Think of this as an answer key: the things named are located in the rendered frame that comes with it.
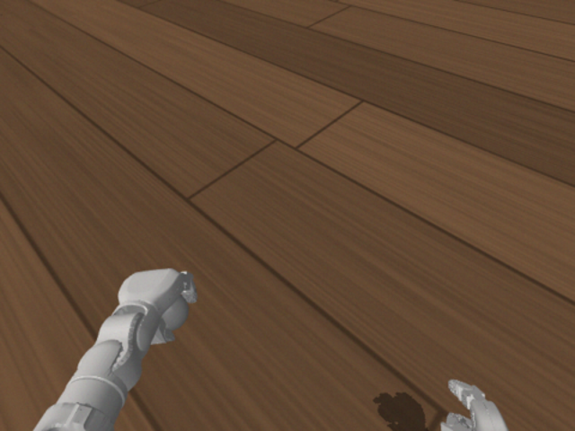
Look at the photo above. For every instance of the right robot hand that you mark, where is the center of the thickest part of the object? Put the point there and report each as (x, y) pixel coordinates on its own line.
(485, 415)

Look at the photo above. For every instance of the left robot hand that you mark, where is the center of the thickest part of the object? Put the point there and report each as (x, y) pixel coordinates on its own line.
(160, 288)

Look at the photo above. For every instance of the left robot arm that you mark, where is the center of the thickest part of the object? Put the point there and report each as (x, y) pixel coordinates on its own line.
(99, 388)

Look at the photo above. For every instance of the ball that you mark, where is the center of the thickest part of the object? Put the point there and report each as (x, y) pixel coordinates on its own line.
(177, 314)

